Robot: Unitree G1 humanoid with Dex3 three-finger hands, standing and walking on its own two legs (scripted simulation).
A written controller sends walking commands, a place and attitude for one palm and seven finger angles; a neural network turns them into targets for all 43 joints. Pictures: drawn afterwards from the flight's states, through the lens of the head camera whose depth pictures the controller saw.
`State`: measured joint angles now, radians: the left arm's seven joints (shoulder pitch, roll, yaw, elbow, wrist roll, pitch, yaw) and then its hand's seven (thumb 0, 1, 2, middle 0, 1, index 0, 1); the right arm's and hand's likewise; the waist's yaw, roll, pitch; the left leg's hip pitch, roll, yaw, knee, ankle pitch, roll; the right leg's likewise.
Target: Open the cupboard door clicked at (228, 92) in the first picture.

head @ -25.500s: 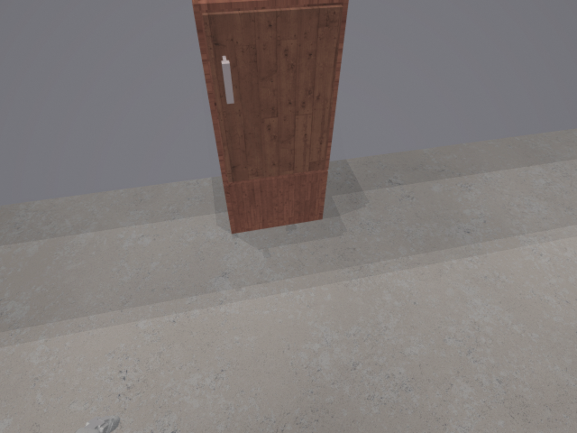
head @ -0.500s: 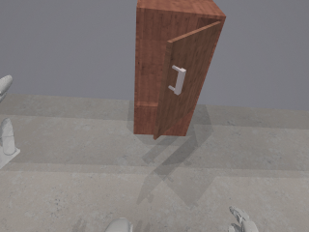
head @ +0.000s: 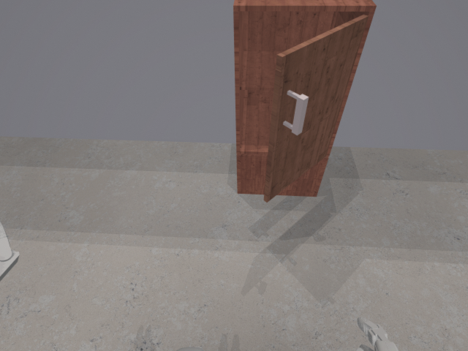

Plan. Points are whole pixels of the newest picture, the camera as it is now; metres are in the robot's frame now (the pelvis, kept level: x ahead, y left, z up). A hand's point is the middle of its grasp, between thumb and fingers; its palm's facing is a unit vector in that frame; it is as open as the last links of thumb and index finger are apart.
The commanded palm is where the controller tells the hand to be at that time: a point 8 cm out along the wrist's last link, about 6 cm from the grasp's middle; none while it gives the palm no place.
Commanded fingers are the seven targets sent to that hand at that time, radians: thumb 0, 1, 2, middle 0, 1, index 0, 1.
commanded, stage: stop stepping back and stand still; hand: left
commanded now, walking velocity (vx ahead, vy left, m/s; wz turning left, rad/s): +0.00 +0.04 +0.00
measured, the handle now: (294, 112) +0.75 -0.10 -0.01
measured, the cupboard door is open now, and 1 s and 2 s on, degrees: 46 46 46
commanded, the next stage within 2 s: let the arm hang, fingers relaxed in 0.30 s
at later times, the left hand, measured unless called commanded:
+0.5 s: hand (81, 270) +0.22 +0.27 +0.04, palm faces +0.19 -0.81 -0.56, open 7.4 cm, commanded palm none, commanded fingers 0.00 0.90 0.90 -0.20 -0.30 -0.20 -0.30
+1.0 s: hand out of the picture -0.03 +0.22 -0.16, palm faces +0.04 -0.97 -0.25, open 7.2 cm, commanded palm none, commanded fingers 0.00 0.90 0.90 -0.20 -0.30 -0.20 -0.30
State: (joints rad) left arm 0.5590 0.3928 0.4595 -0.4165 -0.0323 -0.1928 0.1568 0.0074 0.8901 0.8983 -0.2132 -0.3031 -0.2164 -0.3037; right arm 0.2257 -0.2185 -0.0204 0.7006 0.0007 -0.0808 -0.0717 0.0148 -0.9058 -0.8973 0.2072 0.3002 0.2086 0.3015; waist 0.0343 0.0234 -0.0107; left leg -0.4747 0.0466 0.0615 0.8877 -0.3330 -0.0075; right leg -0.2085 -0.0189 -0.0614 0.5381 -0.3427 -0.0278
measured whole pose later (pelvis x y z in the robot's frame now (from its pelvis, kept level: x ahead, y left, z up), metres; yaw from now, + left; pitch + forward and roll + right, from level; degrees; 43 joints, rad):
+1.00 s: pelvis -0.01 +0.02 +0.01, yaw +2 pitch -2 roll +0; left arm 0.30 0.20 0.01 1.11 0.01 0.02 0.02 0.00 0.93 0.90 -0.20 -0.30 -0.20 -0.30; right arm 0.26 -0.17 0.00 1.08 -0.02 0.03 -0.02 0.01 -0.92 -0.90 0.20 0.30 0.20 0.30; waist -0.01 0.04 0.07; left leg -0.22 0.02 0.07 0.44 -0.18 0.02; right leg -0.12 -0.03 -0.10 0.41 -0.26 0.00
